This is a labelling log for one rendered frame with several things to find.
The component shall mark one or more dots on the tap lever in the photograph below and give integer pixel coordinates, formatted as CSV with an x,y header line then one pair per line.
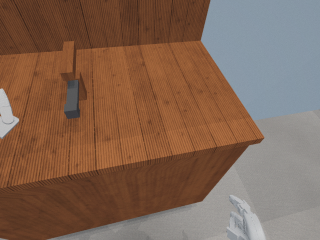
x,y
71,108

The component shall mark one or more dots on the counter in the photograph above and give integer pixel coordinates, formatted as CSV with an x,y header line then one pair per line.
x,y
159,123

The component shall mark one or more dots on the left robot hand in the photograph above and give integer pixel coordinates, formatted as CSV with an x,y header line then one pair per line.
x,y
7,120

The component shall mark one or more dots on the right robot hand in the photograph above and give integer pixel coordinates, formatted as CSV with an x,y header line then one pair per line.
x,y
249,227

